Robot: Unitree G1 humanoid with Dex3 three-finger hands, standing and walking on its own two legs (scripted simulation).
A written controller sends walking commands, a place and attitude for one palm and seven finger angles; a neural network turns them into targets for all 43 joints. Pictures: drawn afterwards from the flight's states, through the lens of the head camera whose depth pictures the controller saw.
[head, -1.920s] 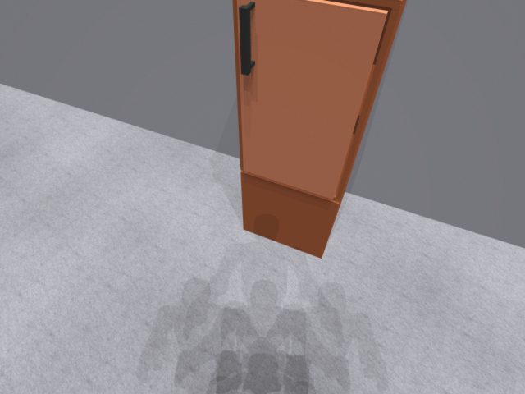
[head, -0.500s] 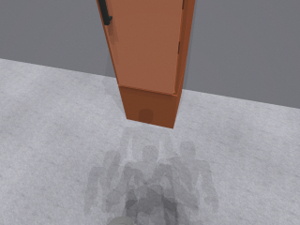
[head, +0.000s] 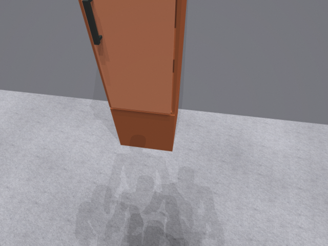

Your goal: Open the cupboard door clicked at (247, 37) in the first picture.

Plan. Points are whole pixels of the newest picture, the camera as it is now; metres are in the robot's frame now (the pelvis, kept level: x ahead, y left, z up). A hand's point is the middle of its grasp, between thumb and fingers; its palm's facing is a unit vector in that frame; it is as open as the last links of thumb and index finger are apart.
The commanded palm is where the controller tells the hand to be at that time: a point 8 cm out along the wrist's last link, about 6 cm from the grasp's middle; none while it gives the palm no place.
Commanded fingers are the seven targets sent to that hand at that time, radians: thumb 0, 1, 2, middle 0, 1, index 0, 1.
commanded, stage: take the last steps up to it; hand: left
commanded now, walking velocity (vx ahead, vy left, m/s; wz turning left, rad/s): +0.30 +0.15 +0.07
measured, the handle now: (93, 21) +0.83 +0.33 +0.15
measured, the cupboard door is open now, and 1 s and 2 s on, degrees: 0 0 0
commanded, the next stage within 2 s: come to a stop and stand still in 0.62 s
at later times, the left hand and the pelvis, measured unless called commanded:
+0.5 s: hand (74, 239) +0.16 +0.27 -0.16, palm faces +0.07 -0.97 -0.21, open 7.4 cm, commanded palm none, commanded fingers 0.00 0.90 0.90 -0.20 -0.30 -0.20 -0.30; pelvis +0.12 +0.08 +0.01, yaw +1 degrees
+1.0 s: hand (78, 209) +0.24 +0.30 -0.18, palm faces +0.07 -0.98 -0.18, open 7.3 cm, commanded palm none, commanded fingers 0.00 0.90 0.90 -0.20 -0.30 -0.20 -0.30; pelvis +0.26 +0.12 +0.00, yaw +0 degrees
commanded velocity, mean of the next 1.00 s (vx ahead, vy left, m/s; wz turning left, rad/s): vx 0.07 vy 0.04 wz -0.02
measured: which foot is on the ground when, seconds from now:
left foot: up 0.00-0.26, down 0.28-0.56, up 0.58-0.86, down 0.88-1.00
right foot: down 0.00-0.26, up 0.28-0.54, down 0.56-0.92, up 0.94-1.00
